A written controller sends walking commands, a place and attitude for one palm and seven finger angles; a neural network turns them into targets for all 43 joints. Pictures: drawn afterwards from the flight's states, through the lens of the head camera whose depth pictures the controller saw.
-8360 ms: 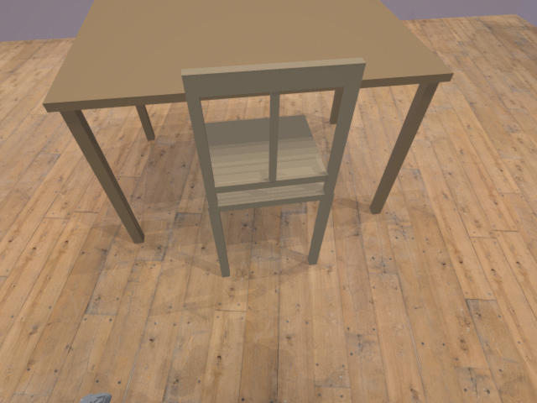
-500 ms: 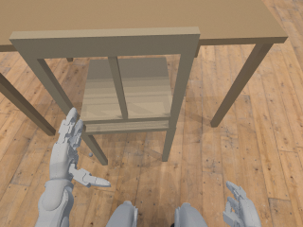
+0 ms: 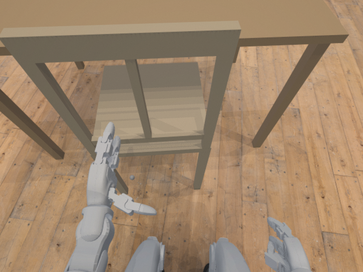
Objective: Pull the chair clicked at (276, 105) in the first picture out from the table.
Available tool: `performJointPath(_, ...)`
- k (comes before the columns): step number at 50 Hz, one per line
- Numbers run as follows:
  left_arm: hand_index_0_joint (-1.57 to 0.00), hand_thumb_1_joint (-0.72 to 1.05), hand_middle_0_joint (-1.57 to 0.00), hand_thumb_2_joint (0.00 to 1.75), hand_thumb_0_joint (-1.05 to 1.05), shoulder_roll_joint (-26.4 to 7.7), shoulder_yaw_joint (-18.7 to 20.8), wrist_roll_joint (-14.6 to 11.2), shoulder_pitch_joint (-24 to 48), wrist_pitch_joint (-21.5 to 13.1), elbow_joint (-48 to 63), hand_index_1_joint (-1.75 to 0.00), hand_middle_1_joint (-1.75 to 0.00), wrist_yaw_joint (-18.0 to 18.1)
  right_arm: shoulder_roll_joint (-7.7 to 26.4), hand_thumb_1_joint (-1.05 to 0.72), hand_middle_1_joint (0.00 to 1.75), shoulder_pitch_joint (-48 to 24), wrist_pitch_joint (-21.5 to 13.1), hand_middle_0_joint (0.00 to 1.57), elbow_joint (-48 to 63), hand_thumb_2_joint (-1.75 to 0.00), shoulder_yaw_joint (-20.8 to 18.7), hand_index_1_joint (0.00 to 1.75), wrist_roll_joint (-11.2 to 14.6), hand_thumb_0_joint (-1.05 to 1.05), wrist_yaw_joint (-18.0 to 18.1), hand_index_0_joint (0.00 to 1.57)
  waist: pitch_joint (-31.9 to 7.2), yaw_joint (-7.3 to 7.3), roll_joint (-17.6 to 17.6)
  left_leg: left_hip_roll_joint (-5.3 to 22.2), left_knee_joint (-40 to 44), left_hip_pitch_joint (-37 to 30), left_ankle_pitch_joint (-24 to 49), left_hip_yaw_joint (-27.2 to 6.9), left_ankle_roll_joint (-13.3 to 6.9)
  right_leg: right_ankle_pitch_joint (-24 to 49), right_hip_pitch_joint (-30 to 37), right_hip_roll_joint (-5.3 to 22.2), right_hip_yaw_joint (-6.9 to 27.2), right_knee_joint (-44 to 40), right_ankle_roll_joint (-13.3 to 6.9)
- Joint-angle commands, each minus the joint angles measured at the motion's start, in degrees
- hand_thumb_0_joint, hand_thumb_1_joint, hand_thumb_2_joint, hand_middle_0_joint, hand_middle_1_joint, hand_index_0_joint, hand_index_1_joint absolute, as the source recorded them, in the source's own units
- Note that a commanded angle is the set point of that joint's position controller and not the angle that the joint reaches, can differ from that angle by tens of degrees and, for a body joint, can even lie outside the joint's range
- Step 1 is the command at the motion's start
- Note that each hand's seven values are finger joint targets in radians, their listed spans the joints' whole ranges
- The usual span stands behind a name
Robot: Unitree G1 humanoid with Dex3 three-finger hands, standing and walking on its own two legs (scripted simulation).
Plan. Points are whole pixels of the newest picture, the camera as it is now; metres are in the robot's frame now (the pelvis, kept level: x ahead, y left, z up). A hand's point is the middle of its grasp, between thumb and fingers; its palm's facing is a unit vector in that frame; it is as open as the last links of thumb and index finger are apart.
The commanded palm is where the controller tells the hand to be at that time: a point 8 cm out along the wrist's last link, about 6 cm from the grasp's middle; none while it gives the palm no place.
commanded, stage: aim the fingers beside a spindle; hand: left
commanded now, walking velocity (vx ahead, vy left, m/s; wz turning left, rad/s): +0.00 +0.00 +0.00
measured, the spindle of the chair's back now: (141, 104) +0.49 +0.13 +0.03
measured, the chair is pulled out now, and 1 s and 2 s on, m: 0.00 0.00 -0.01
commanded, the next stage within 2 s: push the fingers through the gap in 1.00 s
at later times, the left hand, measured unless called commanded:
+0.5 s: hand (155, 167) +0.33 +0.08 +0.01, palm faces +0.04 -1.00 -0.01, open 16.9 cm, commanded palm +0.30 +0.14 +0.01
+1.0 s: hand (154, 170) +0.33 +0.08 +0.01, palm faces +0.05 -1.00 -0.02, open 16.9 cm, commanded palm +0.30 +0.13 +0.01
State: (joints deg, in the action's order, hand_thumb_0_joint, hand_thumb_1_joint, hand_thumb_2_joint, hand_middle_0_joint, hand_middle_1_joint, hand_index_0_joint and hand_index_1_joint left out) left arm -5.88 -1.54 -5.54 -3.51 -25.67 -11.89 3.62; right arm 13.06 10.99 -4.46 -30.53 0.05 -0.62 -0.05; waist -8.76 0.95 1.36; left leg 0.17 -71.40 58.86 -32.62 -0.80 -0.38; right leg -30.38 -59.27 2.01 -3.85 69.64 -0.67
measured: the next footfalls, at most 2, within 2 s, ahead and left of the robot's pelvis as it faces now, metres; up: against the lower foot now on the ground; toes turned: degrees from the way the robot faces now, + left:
none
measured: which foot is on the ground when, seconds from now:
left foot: down 0.00-1.00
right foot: down 0.00-1.00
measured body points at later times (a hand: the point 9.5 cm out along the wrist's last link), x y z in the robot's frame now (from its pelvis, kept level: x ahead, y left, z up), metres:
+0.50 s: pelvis -0.01 +0.00 -0.01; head +0.10 +0.00 +0.42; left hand +0.33 +0.13 +0.01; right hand +0.15 -0.24 -0.13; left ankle +0.01 +0.11 -0.63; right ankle +0.03 -0.12 -0.63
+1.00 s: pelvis -0.01 -0.01 -0.01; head +0.10 -0.01 +0.42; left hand +0.32 +0.13 +0.01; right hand +0.15 -0.24 -0.13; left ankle +0.01 +0.11 -0.63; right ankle +0.03 -0.12 -0.63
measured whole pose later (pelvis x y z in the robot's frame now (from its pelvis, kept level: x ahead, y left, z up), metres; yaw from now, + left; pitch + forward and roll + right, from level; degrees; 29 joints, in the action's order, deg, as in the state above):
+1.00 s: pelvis -0.01 -0.01 -0.01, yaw +0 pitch +22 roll +0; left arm -3.2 -4.7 -1.5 7.3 -28.5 -22.7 11.1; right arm 13.0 10.1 -0.4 -31.0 -0.2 -1.3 -1.3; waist -8.8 1.8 1.4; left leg 0.1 -74.1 63.3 -32.5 -0.7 0.0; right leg -30.5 -64.1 2.1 -3.6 73.1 -1.3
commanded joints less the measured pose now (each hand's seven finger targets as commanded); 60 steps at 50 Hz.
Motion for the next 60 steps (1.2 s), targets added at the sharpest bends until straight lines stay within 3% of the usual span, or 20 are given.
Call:
performJointPath(1,-0.06,-0.50,-0.06,0.30,0.00,-1.77,0.00,0.90,11.89,-4.52,11.54,-0.08,-0.08,1.52,7.22,-0.90,0.30,-0.27,-2.03,0.20,7.33,-0.90,-2.93,0.30,-0.30,0.00,0.42,0.20,-19.23,1.64,-1.51,-0.69,9.11,-9.85,15.58,-1.16,-0.39,13.81,12.47,-1.06,1.41,-8.61,-1.06)
performJointPath(2,-0.06,-0.50,-0.06,0.30,0.00,-3.06,1.45,1.06,11.68,-4.50,10.59,-0.08,-0.08,1.99,7.27,-0.90,0.30,-0.10,-1.91,0.20,7.10,-0.90,-3.03,0.30,-0.35,0.00,0.47,0.20,-19.30,1.46,-2.49,-0.63,8.92,-9.20,15.54,-1.24,-0.47,13.72,12.77,-1.13,1.50,-8.60,-1.07)
performJointPath(4,-0.06,-0.50,-0.06,0.30,0.00,-1.41,0.16,1.24,11.02,-4.69,10.48,-0.08,-0.08,2.30,6.97,-0.90,0.30,-0.39,-1.69,0.20,7.33,-0.90,-3.04,0.30,-0.41,0.00,0.27,0.20,-21.05,1.02,-1.39,-0.73,8.70,-9.69,16.09,-0.89,-0.38,14.51,13.14,-1.05,1.69,-8.23,-1.10)
performJointPath(7,-0.06,-0.50,-0.06,0.30,0.00,-1.79,0.47,1.46,12.27,-4.46,8.43,-0.08,-0.08,3.04,7.07,-0.90,0.30,-0.22,-1.23,0.20,6.98,-0.90,-2.90,0.30,-0.44,0.00,0.18,0.20,-19.95,1.43,-2.48,-0.69,8.45,-8.45,15.53,-1.05,-0.41,14.24,12.84,-1.16,1.68,-8.23,-1.14)
performJointPath(12,-0.06,-0.50,-0.06,0.30,0.00,1.25,-2.66,2.55,17.14,-4.68,6.34,-0.08,-0.08,4.27,6.97,-0.90,0.30,-0.03,-0.57,0.20,6.60,-0.90,-2.90,0.30,-0.63,0.00,-0.16,0.20,-19.61,2.47,-2.46,-0.61,7.83,-8.48,14.95,-1.46,-0.43,13.15,10.29,-1.09,1.23,-7.58,-1.21)
performJointPath(14,-0.06,-0.50,-0.06,0.30,0.00,0.97,-2.17,3.07,18.09,-5.11,5.64,-0.08,-0.08,5.01,6.98,-0.90,0.30,0.02,-0.39,0.20,6.47,-0.90,-3.07,0.30,-0.74,0.00,-0.28,0.20,-21.07,1.98,-2.37,-0.65,7.54,-8.41,15.08,-1.45,-0.35,13.26,10.34,-0.93,1.36,-7.03,-1.25)
performJointPath(18,-0.06,-0.50,-0.06,0.30,0.00,2.43,-3.34,4.08,20.92,-5.48,4.17,-0.08,-0.08,6.86,6.78,-0.90,0.30,0.07,0.22,0.20,6.09,-0.90,-3.13,0.30,-0.97,0.00,-0.64,0.20,-22.57,2.35,-1.88,-0.64,6.83,-8.82,16.20,-1.43,-0.36,14.22,9.49,-0.84,1.37,-6.29,-1.31)
performJointPath(19,-0.06,-0.50,-0.06,0.30,0.00,2.15,-2.76,4.14,21.29,-5.46,2.94,-0.08,-0.08,7.25,6.74,-0.90,0.30,0.19,0.42,0.20,5.83,-0.90,-3.14,0.30,-1.00,0.00,-0.69,0.20,-21.98,2.54,-3.10,-0.71,6.60,-7.84,15.52,-1.16,-0.44,14.14,9.90,-0.77,1.58,-6.64,-1.20)
performJointPath(22,-0.06,-0.50,-0.06,0.30,0.00,-0.67,0.43,4.76,20.33,-5.78,2.30,-0.08,-0.08,8.34,6.83,-0.90,0.30,0.24,1.05,0.20,6.41,-0.90,-3.11,0.30,-1.08,0.00,-0.73,0.20,-23.52,1.23,-3.33,-0.87,7.02,-6.91,15.41,-0.96,-0.47,14.45,11.99,-0.84,1.93,-6.33,-1.33)
performJointPath(24,-0.06,-0.50,-0.06,0.30,0.00,-0.10,0.06,4.68,20.22,-5.94,3.39,-0.08,-0.08,8.41,6.47,-0.90,0.30,0.11,1.46,0.20,6.66,-0.90,-3.08,0.30,-1.07,0.00,-0.91,0.20,-24.70,0.85,-2.15,-0.88,7.19,-7.53,16.32,-0.49,-0.38,15.87,13.09,-0.66,2.19,-6.32,-1.34)
performJointPath(27,-0.06,-0.50,-0.06,0.30,0.00,0.08,0.01,4.09,17.97,-5.74,2.91,-0.08,-0.08,8.00,6.63,-0.90,0.30,0.39,1.77,0.20,7.08,-0.90,-3.02,0.30,-0.93,0.00,-0.93,0.20,-24.35,1.00,-3.84,-0.85,7.34,-6.64,16.00,-0.39,-0.54,16.35,14.57,-0.84,2.43,-6.91,-1.22)
performJointPath(30,-0.06,-0.50,-0.06,0.30,0.00,2.67,-3.17,3.89,20.55,-6.16,3.37,-0.08,-0.08,7.26,6.60,-0.90,0.30,0.27,1.63,0.20,6.44,-0.90,-3.11,0.30,-0.81,0.00,-0.92,0.20,-22.32,2.39,-3.52,-0.72,7.14,-6.96,14.26,-0.61,-0.65,14.21,12.18,-0.82,2.32,-7.54,-1.09)
performJointPath(35,-0.06,-0.50,-0.06,0.30,0.00,2.77,-4.02,3.81,23.04,-6.89,2.72,-0.08,-0.08,6.73,6.79,-0.90,0.30,0.40,1.36,0.20,5.79,-0.90,-3.16,0.30,-0.77,0.00,-0.58,0.20,-21.32,3.31,-4.04,-0.82,6.67,-6.46,13.03,-0.76,-0.87,12.78,10.96,-0.72,2.50,-7.86,-0.99)
performJointPath(37,-0.06,-0.50,-0.06,0.30,0.00,0.50,-1.65,3.82,21.19,-7.08,2.50,-0.08,-0.08,7.00,7.01,-0.90,0.30,0.48,1.32,0.20,6.06,-0.90,-3.22,0.30,-0.83,0.00,-0.51,0.20,-21.95,2.13,-3.24,-0.94,6.86,-6.26,13.49,-0.63,-0.79,13.05,11.77,-0.77,2.62,-7.60,-1.20)
performJointPath(40,-0.06,-0.50,-0.06,0.30,0.00,0.90,-1.36,3.82,19.26,-7.11,2.69,-0.08,-0.08,7.23,6.58,-0.90,0.30,0.28,1.49,0.20,6.33,-0.90,-3.15,0.30,-0.85,0.00,-0.78,0.20,-22.62,1.37,-2.92,-1.11,6.97,-6.53,14.57,-0.23,-0.67,14.63,12.96,-0.71,2.76,-7.38,-1.23)
performJointPath(43,-0.06,-0.50,-0.06,0.30,0.00,1.24,-2.00,4.39,20.55,-6.79,1.45,-0.08,-0.08,7.55,6.61,-0.90,0.30,0.03,1.87,0.20,6.43,-0.90,-2.96,0.30,-0.79,0.00,-0.86,0.20,-20.43,2.04,-3.37,-1.02,7.03,-5.79,13.24,-0.49,-0.73,13.04,11.36,-0.80,2.51,-7.44,-1.20)
performJointPath(47,-0.06,-0.50,-0.06,0.30,0.00,1.17,-2.21,4.38,22.69,-6.84,1.35,-0.08,-0.08,7.69,6.78,-0.90,0.30,0.20,1.84,0.20,6.34,-0.90,-3.00,0.30,-0.80,0.00,-0.68,0.20,-20.98,2.84,-3.74,-0.98,6.62,-5.85,12.41,-0.58,-0.89,12.09,10.87,-0.85,2.56,-7.67,-1.11)
performJointPath(54,-0.06,-0.50,-0.06,0.30,0.00,0.37,-0.70,3.69,20.76,-6.68,1.82,-0.08,-0.08,7.15,6.72,-0.90,0.30,0.27,1.90,0.20,6.57,-0.90,-3.16,0.30,-0.82,0.00,-0.64,0.20,-23.92,1.67,-3.50,-1.08,6.52,-6.48,14.75,-0.24,-0.77,15.07,13.21,-0.81,2.83,-7.17,-1.10)
performJointPath(56,-0.06,-0.50,-0.06,0.30,0.00,1.57,-2.04,3.60,21.74,-6.24,1.38,-0.08,-0.08,6.87,6.65,-0.90,0.30,0.39,2.07,0.20,6.47,-0.90,-3.03,0.30,-0.73,0.00,-0.74,0.20,-22.42,2.42,-3.81,-1.08,6.65,-6.07,14.25,-0.29,-0.78,14.87,12.80,-0.82,2.69,-7.46,-1.02)
performJointPath(60,-0.06,-0.50,-0.06,0.30,0.00,-0.03,-0.83,3.95,26.64,-6.68,0.71,-0.08,-0.08,6.96,6.86,-0.90,0.30,0.69,2.09,0.20,5.59,-0.90,-2.99,0.30,-0.81,0.00,-0.32,0.20,-21.94,2.96,-3.13,-1.06,6.32,-5.71,13.45,-0.56,-0.81,13.50,11.43,-0.83,2.83,-7.29,-1.05)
